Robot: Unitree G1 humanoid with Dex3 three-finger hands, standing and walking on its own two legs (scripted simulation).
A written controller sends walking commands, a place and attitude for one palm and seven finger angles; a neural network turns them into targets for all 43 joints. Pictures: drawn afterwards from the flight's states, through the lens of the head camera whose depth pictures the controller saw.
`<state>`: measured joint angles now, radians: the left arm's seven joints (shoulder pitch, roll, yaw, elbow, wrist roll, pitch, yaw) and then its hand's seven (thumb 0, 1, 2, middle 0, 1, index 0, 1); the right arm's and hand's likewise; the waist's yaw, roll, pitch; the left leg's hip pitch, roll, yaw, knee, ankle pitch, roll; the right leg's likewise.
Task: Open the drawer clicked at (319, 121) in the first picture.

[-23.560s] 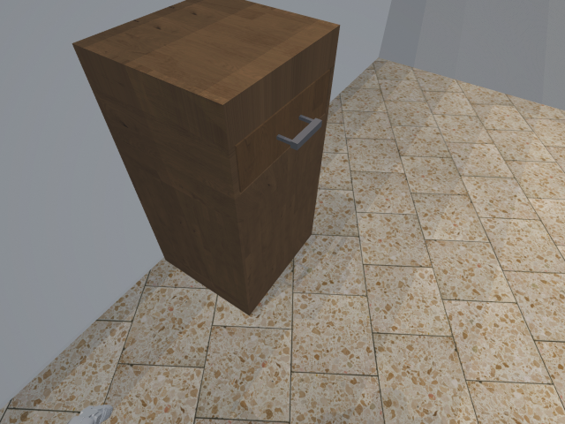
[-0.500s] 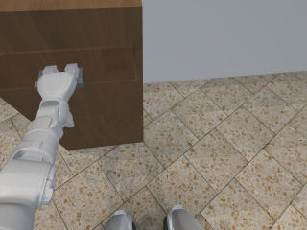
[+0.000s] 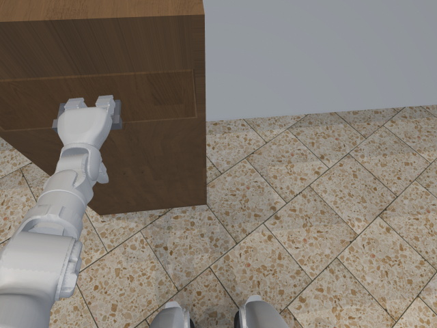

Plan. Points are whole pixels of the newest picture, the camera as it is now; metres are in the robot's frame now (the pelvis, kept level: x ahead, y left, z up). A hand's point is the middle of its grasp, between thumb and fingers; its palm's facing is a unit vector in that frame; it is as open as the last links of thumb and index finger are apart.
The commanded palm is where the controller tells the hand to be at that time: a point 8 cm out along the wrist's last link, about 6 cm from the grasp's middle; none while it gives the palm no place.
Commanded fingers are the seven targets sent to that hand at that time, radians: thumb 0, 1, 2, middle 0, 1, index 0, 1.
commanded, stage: close the thumb around the handle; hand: left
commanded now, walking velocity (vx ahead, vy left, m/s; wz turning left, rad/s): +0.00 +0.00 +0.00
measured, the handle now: (89, 115) +0.53 +0.23 +0.01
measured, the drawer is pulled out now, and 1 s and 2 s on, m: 0.00 0.01 0.14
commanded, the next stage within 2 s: pull the drawer open in 0.58 s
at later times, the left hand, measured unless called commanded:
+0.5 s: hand (96, 142) +0.48 +0.22 -0.01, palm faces -0.08 -0.03 -1.00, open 5.7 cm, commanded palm +0.46 +0.22 +0.04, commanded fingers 0.00 0.90 0.90 -0.40 -1.35 -0.40 -1.35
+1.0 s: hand (95, 149) +0.46 +0.22 -0.01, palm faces -0.06 -0.06 -1.00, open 5.3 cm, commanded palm +0.42 +0.22 +0.04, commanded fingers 0.00 0.90 0.90 -0.40 -1.35 -0.40 -1.35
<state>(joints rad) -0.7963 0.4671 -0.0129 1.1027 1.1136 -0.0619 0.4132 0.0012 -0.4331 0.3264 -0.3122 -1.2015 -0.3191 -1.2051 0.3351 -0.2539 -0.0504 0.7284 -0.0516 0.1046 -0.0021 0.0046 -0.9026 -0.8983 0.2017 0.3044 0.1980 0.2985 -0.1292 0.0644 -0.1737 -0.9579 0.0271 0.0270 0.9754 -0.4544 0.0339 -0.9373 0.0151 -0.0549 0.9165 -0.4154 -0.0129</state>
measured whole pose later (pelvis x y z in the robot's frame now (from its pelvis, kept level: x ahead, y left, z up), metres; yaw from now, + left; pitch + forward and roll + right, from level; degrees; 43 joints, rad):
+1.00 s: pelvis +0.00 +0.01 +0.01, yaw -2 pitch +24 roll -2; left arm -0.65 0.45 0.02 0.98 1.10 -0.09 0.42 0.01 0.77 0.81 -0.34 -1.35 -0.41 -1.35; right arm 0.34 -0.25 -0.05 0.71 -0.04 0.13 0.00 0.01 -0.90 -0.90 0.20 0.30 0.20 0.30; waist -0.11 0.06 -0.18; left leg -0.90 0.03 0.06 0.94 -0.45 0.04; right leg -0.89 0.02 -0.02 0.88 -0.40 0.00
